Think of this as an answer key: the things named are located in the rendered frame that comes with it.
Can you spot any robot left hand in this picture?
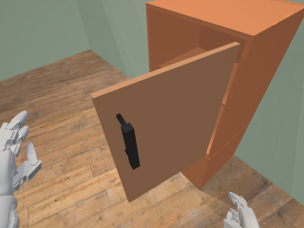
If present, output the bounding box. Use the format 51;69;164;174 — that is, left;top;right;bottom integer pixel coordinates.
0;110;42;196

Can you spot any robot left forearm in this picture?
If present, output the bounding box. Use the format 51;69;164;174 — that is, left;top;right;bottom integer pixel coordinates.
0;195;20;228

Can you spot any handle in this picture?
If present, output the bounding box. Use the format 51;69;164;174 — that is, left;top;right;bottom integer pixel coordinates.
116;113;141;170

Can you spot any robot right hand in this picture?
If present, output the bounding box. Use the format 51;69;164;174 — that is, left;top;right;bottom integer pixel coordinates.
223;192;260;228

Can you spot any cupboard door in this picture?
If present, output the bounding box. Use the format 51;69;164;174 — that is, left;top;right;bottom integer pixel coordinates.
90;42;240;203

